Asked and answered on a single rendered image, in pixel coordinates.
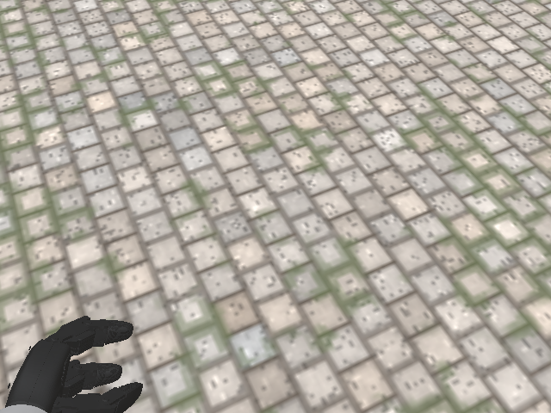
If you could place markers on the left robot hand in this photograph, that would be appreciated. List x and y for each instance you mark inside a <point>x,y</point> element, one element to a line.
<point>48,379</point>

